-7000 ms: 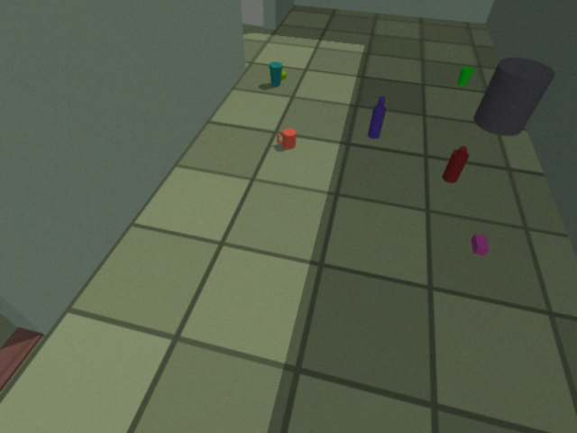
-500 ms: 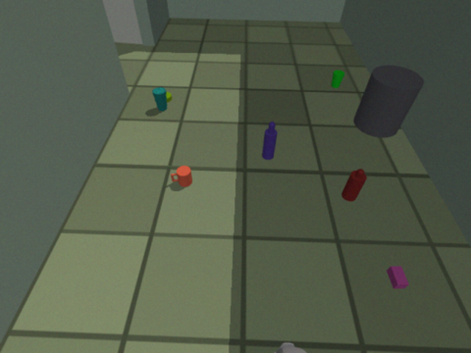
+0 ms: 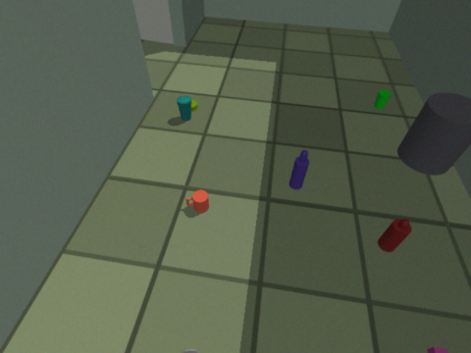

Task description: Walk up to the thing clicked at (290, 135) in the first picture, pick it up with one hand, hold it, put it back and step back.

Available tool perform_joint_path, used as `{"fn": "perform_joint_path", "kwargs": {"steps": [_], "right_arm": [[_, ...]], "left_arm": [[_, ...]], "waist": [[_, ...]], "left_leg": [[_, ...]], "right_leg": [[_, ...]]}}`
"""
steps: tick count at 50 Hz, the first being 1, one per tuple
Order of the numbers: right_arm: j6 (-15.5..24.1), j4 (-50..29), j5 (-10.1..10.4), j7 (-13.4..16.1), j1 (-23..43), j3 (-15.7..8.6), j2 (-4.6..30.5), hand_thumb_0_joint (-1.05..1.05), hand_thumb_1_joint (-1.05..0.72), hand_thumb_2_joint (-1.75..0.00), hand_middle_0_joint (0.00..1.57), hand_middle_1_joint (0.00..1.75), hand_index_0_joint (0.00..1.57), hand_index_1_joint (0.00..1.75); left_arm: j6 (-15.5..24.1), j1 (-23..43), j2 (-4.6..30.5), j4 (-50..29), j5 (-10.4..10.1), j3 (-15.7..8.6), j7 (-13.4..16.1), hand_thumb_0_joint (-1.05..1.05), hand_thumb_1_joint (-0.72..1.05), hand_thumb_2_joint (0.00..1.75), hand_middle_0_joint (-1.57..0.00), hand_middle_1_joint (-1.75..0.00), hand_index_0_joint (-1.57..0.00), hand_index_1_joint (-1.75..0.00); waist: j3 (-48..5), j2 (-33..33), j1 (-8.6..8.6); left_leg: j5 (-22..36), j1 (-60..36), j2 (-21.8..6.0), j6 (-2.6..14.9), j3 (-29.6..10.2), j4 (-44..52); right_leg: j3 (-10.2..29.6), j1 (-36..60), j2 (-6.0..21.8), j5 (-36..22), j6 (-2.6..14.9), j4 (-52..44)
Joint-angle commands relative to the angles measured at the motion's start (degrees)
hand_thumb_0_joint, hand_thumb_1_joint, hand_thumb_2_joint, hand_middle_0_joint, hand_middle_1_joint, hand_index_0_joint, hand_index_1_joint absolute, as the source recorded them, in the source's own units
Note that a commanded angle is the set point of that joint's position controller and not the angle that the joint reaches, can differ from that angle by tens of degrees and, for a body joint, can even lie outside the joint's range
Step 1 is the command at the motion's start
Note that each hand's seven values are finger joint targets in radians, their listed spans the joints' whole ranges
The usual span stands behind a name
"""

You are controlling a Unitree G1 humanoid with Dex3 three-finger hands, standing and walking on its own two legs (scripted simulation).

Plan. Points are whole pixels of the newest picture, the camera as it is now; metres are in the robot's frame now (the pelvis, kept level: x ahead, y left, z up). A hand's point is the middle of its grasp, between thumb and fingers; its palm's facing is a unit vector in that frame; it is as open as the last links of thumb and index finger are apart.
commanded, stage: walk up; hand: left
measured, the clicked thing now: (197, 201) +0.94 +0.23 -0.71
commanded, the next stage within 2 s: none
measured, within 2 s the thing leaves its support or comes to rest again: neither
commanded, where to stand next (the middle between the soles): +0.52 +0.00 m, yaw -3 degrees
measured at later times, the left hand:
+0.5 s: hand (121, 278) +0.29 +0.26 -0.12, palm faces -0.10 -0.90 -0.42, open 7.4 cm
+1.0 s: hand (119, 237) +0.41 +0.31 -0.15, palm faces -0.09 -0.93 -0.36, open 7.4 cm
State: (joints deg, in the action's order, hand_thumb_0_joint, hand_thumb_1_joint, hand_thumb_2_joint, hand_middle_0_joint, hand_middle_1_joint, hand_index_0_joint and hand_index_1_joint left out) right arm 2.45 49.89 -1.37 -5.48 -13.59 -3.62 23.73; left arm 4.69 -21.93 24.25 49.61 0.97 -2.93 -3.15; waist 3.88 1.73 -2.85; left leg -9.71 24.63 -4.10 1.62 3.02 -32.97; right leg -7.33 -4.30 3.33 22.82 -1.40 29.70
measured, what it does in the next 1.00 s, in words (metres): walks ahead: left foot, then right foot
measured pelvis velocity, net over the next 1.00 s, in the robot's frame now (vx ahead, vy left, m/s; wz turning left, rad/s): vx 0.36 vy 0.03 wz -0.03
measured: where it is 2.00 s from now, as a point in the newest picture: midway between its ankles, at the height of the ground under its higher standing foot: (233, 287)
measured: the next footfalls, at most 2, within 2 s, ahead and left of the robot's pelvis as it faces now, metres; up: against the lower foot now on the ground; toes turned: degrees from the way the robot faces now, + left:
left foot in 0.02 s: +0.17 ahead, +0.12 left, +0.00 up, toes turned +5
right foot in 0.46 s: +0.33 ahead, -0.14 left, +0.00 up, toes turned -7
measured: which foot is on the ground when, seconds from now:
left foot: up 0.00-0.00, down 0.02-0.48, up 0.50-0.86, down 0.88-1.00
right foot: down 0.00-0.04, up 0.06-0.44, down 0.46-0.90, up 0.92-1.00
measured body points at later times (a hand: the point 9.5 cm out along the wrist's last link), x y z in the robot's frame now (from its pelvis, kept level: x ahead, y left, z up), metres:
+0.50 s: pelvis +0.20 -0.02 -0.01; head +0.21 -0.04 +0.44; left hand +0.30 +0.31 -0.09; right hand +0.21 -0.34 -0.13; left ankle +0.13 +0.11 -0.71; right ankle +0.29 -0.13 -0.73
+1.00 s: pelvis +0.36 +0.03 +0.00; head +0.37 +0.05 +0.45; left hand +0.41 +0.36 -0.13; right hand +0.41 -0.30 -0.09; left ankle +0.42 +0.13 -0.73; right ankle +0.32 -0.11 -0.67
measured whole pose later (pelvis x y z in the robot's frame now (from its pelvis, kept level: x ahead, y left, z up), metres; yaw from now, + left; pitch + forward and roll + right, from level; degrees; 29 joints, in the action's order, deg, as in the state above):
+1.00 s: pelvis +0.36 +0.03 +0.00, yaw -2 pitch -2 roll -1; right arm 4.4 48.6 -1.0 -3.1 -17.5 -3.5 23.3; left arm 2.4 -19.3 25.4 52.3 0.4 -2.3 -1.9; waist 3.4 -2.4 0.6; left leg -14.6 19.0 -2.3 1.8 4.6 -35.7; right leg 0.6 -21.5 1.7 24.9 2.4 59.0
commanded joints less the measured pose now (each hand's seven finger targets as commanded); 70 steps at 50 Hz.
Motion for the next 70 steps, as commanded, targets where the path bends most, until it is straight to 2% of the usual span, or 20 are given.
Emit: {"fn": "perform_joint_path", "kwargs": {"steps": [1, 2, 8, 12, 21, 22, 24, 25, 31, 40, 43, 44, 45, 46, 51, 54, 60, 64, 66, 70], "right_arm": [[2.7, -0.9, -1.2, 2.4, -15.6, -6.8, 19.1, 0.0, -0.9, -0.9, 0.2, 0.3, 0.2, 0.3], [2.9, -3.3, 0.7, 2.7, -13.0, -6.9, 21.1, 0.0, -0.9, -0.9, 0.2, 0.3, 0.2, 0.3], [3.5, -5.2, 1.3, 3.3, -3.4, -3.6, 13.2, 0.0, -0.9, -0.9, 0.2, 0.3, 0.2, 0.3], [3.7, -6.2, 1.0, 3.2, -4.1, -4.1, 14.4, 0.0, -0.9, -0.9, 0.2, 0.3, 0.2, 0.3], [2.3, -8.0, 1.2, 2.9, -2.6, -3.2, 13.2, 0.0, -0.9, -0.9, 0.2, 0.3, 0.2, 0.3], [2.3, -8.1, 1.1, 2.9, -4.8, -2.1, 10.7, 0.0, -0.9, -0.9, 0.2, 0.3, 0.2, 0.3], [1.8, -8.2, 1.4, 3.2, -7.4, -1.3, 9.6, 0.0, -0.9, -0.9, 0.2, 0.3, 0.2, 0.3], [1.1, -6.8, 0.9, 3.8, -5.6, -2.4, 13.3, 0.0, -0.9, -0.9, 0.2, 0.3, 0.2, 0.3], [0.0, -2.0, 0.7, 2.2, -9.5, -2.7, 11.4, 0.0, -0.9, -0.9, 0.2, 0.3, 0.2, 0.3], [1.2, -4.0, 0.0, 0.7, -2.7, -3.3, 10.3, 0.0, -0.9, -0.9, 0.2, 0.3, 0.2, 0.3], [2.0, -1.9, -0.4, 1.6, -8.5, -4.2, 11.7, 0.0, -0.9, -0.9, 0.2, 0.3, 0.2, 0.3], [2.5, -0.4, -0.5, 2.5, -14.3, -5.1, 14.4, 0.0, -0.9, -0.9, 0.2, 0.3, 0.2, 0.3], [3.1, -1.8, -0.8, 3.0, -15.2, -6.0, 19.5, 0.0, -0.9, -0.9, 0.2, 0.3, 0.2, 0.3], [2.9, -2.7, 0.7, 3.0, -14.1, -6.2, 21.3, 0.0, -0.9, -0.9, 0.2, 0.3, 0.2, 0.3], [3.4, -4.3, 1.2, 4.1, -7.2, -3.7, 15.1, 0.0, -0.9, -0.9, 0.2, 0.3, 0.2, 0.3], [3.3, -5.2, 0.8, 4.3, -7.5, -3.7, 14.8, 0.0, -0.9, -0.9, 0.2, 0.3, 0.2, 0.3], [1.8, -5.1, 1.2, 5.3, -5.3, -2.2, 13.1, 0.0, -0.9, -0.9, 0.2, 0.3, 0.2, 0.3], [0.7, -4.8, 2.6, 5.6, -3.5, 0.0, 8.4, 0.0, -0.9, -0.9, 0.2, 0.3, 0.2, 0.3], [0.0, -4.2, 1.8, 5.6, -7.7, -0.4, 9.9, 0.0, -0.9, -0.9, 0.2, 0.3, 0.2, 0.3], [-0.4, -0.2, 1.3, 5.5, -6.2, -1.3, 12.0, 0.0, -0.9, -0.9, 0.2, 0.3, 0.2, 0.3]], "left_arm": [[0.8, -0.3, 7.3, -6.0, -1.0, -1.3, 1.5, 0.0, 0.9, 0.9, -0.2, -0.3, -0.2, -0.3], [0.3, -1.4, 10.4, -5.3, -1.4, -2.1, 2.0, 0.0, 0.9, 0.9, -0.2, -0.3, -0.2, -0.3], [-0.3, -2.8, 11.8, -0.1, -1.2, -2.7, 1.1, 0.0, 0.9, 0.9, -0.2, -0.3, -0.2, -0.3], [-0.6, 2.6, 10.7, -2.2, -0.5, -2.6, 0.0, 0.0, 0.9, 0.9, -0.2, -0.3, -0.2, -0.3], [1.0, 1.8, 10.2, -0.5, -0.1, -3.7, 0.1, 0.0, 0.9, 0.9, -0.2, -0.3, -0.2, -0.3], [1.5, -2.7, 12.5, 0.7, -0.1, -4.8, 0.8, 0.0, 0.9, 0.9, -0.2, -0.3, -0.2, -0.3], [2.0, -6.4, 20.7, -0.4, -0.4, -6.5, 1.8, 0.0, 0.9, 0.9, -0.2, -0.3, -0.2, -0.3], [1.6, -3.5, 19.5, -1.4, -1.2, -5.9, 1.8, 0.0, 0.9, 0.9, -0.2, -0.3, -0.2, -0.3], [1.7, 3.5, 14.5, -4.1, -0.9, -4.4, 1.8, 0.0, 0.9, 0.9, -0.2, -0.3, -0.2, -0.3], [1.3, 4.2, 16.4, -5.4, -0.4, -4.7, 1.4, 0.0, 0.9, 0.9, -0.2, -0.3, -0.2, -0.3], [0.5, 5.5, 14.3, -5.4, -0.2, -3.4, 1.5, 0.0, 0.9, 0.9, -0.2, -0.3, -0.2, -0.3], [0.3, 4.1, 11.0, -5.7, 0.0, -2.3, 1.5, 0.0, 0.9, 0.9, -0.2, -0.3, -0.2, -0.3], [0.3, 2.2, 6.1, -6.2, -1.3, -0.9, 1.3, 0.0, 0.9, 0.9, -0.2, -0.3, -0.2, -0.3], [-0.1, 3.1, 12.1, -4.5, -0.9, -2.3, 2.3, 0.0, 0.9, 0.9, -0.2, -0.3, -0.2, -0.3], [-0.5, -0.1, 12.3, -0.6, -1.2, -2.4, 1.6, 0.0, 0.9, 0.9, -0.2, -0.3, -0.2, -0.3], [-1.0, 3.1, 11.1, -1.8, -0.8, -2.3, 0.9, 0.0, 0.9, 0.9, -0.2, -0.3, -0.2, -0.3], [-1.2, 6.1, 7.1, -1.3, -0.7, -1.5, 2.1, 0.0, 0.9, 0.9, -0.2, -0.3, -0.2, -0.3], [-0.5, 3.3, 10.6, 1.3, -0.2, -2.5, 3.3, 0.0, 0.9, 0.9, -0.2, -0.3, -0.2, -0.3], [-0.1, 1.4, 18.0, -0.2, -0.6, -4.6, 2.8, 0.0, 0.9, 0.9, -0.2, -0.3, -0.2, -0.3], [-1.1, 8.0, 14.7, -1.9, -0.3, -3.3, 3.2, 0.0, 0.9, 0.9, -0.2, -0.3, -0.2, -0.3]], "waist": [[-9.5, 18.0, 9.35], [-9.3, 13.1, 8.41], [-1.1, 6.9, 2.93], [0.7, 6.9, 4.12], [-3.4, 0.4, 0.46], [-6.9, -5.5, -1.6], [-8.1, -16.3, -2.78], [-5.5, -9.0, -1.93], [-0.3, -10.7, 2.22], [0.1, -9.8, 1.46], [-1.6, -4.2, 6.01], [-4.3, 6.1, 8.63], [-3.9, 19.8, 8.07], [-1.5, 12.5, 8.09], [-1.1, 7.8, 3.57], [-0.4, 7.9, 4.65], [-2.9, 6.5, 3.71], [-7.5, -4.7, 0.27], [-11.0, -14.7, -0.23], [-1.7, -10.9, 1.71]], "left_leg": [[-16.3, -32.3, -11.9, 7.11, -22.8, 10.1], [-24.7, -30.5, -20.9, 11.67, -42.9, 20.4], [0.1, -13.2, -11.0, 8.89, -11.8, 18.5], [-3.7, -15.1, -12.3, 12.17, -9.9, 20.4], [-1.1, -8.6, -7.9, 7.23, -3.0, 5.1], [0.2, -4.9, -4.7, 5.57, -0.3, -5.7], [-20.5, 13.2, 5.4, 1.0, 0.2, -29.1], [-20.8, 12.6, 1.6, 0.71, -5.0, -33.1], [-7.7, 6.2, -1.3, -0.94, -4.8, -22.8], [-2.8, -3.1, -0.8, -1.57, -0.1, -3.4], [-6.3, -17.0, 1.9, -0.13, 1.3, 1.0], [-16.8, -23.7, -1.4, 1.66, -6.3, 7.6], [-25.9, -28.6, -15.7, 6.77, -34.1, 19.3], [-26.2, -23.9, -21.2, 12.86, -41.5, 20.8], [2.4, -16.9, -12.1, 9.92, -15.2, 15.9], [2.5, -17.0, -11.7, 11.24, -12.0, 17.2], [32.4, -13.6, -8.9, 8.87, -3.2, 5.8], [7.1, -5.2, -3.9, 3.12, -1.1, -7.4], [-27.0, 5.8, 4.6, 1.14, -1.1, -25.5], [-19.6, 5.5, 0.1, 0.13, -4.2, -24.0]], "right_leg": [[1.3, -28.1, -0.6, -4.0, 5.25, 31.9], [6.8, -34.0, -5.5, 7.8, 4.89, 37.7], [11.3, -25.2, 2.3, -5.4, 2.98, 30.7], [8.2, -27.7, 3.8, -6.6, 1.48, 19.2], [2.5, -4.8, -1.8, -15.0, 3.44, -0.7], [4.8, 4.5, -1.2, -10.4, 4.49, -3.0], [43.9, 11.6, 21.3, 5.9, 14.52, -16.3], [43.6, 5.5, 22.3, 7.2, 17.39, -15.2], [17.7, -8.7, 11.0, 0.8, 12.97, -17.3], [13.7, -13.5, 11.6, 7.1, 12.72, -14.2], [10.5, -21.1, 8.9, 5.7, 10.24, -2.8], [7.2, -24.7, 5.5, 0.3, 8.22, 12.5], [2.3, -37.3, -4.7, 4.7, 3.56, 29.6], [8.5, -38.5, -2.7, 9.0, 4.52, 34.6], [10.9, -28.9, 1.9, -3.2, 3.19, 28.8], [8.7, -28.6, 1.8, -4.4, 1.85, 22.5], [3.2, -16.9, -1.3, -13.1, 2.65, 9.7], [9.5, -0.1, 2.4, -26.5, 5.92, -2.2], [38.2, 5.7, 19.9, -7.7, 17.37, -10.5], [26.1, -8.9, 13.5, 5.8, 14.65, -13.3]]}}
